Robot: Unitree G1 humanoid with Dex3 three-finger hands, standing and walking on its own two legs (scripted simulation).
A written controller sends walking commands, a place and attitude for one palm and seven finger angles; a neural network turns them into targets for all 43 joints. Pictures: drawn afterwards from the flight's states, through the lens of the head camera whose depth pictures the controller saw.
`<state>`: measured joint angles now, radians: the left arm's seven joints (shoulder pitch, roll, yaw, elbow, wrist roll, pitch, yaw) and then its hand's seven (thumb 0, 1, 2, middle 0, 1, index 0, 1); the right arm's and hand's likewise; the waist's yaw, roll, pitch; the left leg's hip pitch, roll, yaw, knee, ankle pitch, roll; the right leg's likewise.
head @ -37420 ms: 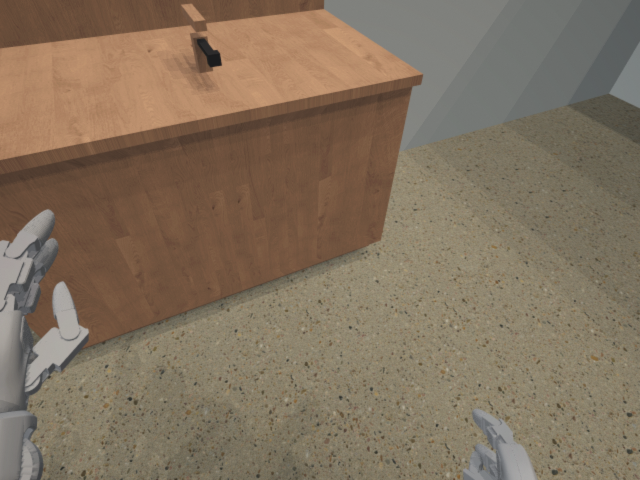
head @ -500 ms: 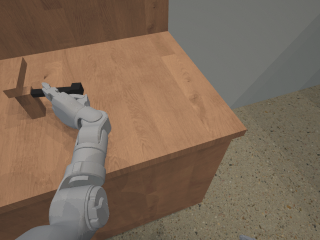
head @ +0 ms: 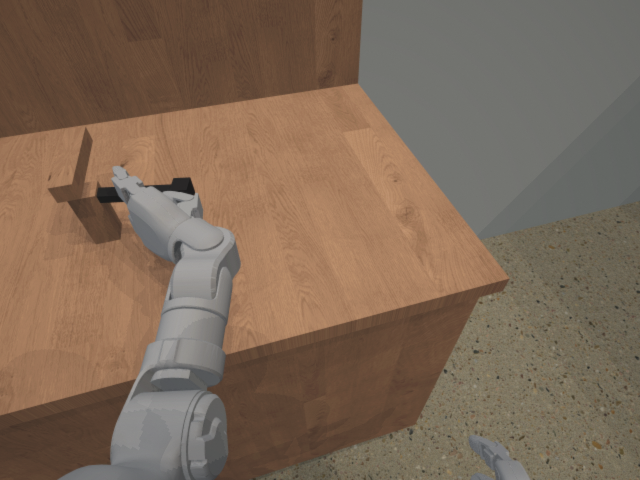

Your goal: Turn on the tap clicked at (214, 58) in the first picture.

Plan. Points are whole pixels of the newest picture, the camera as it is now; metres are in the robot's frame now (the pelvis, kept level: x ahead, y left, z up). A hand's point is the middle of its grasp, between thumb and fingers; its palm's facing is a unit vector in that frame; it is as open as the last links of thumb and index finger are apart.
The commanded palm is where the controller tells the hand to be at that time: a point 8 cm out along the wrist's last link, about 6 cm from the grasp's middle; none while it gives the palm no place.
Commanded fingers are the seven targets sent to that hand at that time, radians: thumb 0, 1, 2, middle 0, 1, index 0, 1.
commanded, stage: lift the hand up off the lever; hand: left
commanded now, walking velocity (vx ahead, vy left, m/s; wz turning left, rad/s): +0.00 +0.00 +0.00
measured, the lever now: (182, 191) +0.47 +0.22 +0.12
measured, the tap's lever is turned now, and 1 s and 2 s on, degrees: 77 77 77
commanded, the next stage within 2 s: draw the hand back beside the body in 1.60 s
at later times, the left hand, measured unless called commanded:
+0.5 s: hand (184, 197) +0.41 +0.19 +0.17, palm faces +0.80 -0.60 -0.06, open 7.8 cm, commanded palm +0.36 +0.20 +0.17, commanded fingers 0.00 0.90 0.90 -0.15 -0.15 -0.15 -0.15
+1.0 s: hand (182, 188) +0.40 +0.18 +0.18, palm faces +0.79 -0.61 -0.05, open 7.8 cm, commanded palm +0.35 +0.20 +0.18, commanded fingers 0.00 0.90 0.90 -0.15 -0.15 -0.15 -0.15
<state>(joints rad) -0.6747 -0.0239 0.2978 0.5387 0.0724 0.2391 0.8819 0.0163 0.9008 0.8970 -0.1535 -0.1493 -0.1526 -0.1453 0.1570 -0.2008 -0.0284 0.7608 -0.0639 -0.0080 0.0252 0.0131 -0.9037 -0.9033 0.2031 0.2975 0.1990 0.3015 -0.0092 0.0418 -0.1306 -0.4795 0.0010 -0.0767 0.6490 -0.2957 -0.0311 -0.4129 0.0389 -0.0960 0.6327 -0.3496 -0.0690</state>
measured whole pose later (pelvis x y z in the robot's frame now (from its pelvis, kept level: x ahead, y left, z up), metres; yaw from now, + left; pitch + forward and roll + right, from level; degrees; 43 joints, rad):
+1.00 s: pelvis -0.02 -0.01 +0.01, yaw +0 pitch +4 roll +0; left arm -0.69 0.00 0.30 0.45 0.03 0.35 0.85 0.02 0.90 0.90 -0.15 -0.15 -0.15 -0.15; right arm 0.14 -0.21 -0.01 0.79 -0.04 -0.02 0.00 0.01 -0.90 -0.90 0.20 0.30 0.20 0.30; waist 0.01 0.05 -0.11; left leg -0.39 0.01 -0.08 0.57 -0.24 -0.04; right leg -0.34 0.04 -0.10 0.57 -0.31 -0.08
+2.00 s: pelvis +0.00 +0.00 +0.02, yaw -3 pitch -3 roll +0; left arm -0.14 0.24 0.18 -0.02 -0.12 0.26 0.21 0.01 0.90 0.90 -0.16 -0.17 -0.16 -0.17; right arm 0.16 -0.22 0.03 0.66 0.02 0.04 -0.08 0.02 -0.90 -0.90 0.20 0.30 0.20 0.30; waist 0.01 0.04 -0.04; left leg -0.16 0.02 -0.02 0.45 -0.24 -0.02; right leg -0.12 0.06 -0.03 0.43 -0.27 -0.06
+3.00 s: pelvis +0.01 +0.02 +0.02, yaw -1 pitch -5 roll -1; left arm 0.44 0.33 0.25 -0.39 -0.08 -0.07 0.09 0.02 0.89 0.90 -0.21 -0.30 -0.21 -0.29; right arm 0.16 -0.23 0.03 0.64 -0.01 -0.09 -0.06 0.02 -0.90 -0.90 0.20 0.30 0.20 0.30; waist 0.08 0.06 0.01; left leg -0.12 0.00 -0.04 0.43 -0.23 0.00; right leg -0.03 0.04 -0.06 0.35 -0.24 -0.04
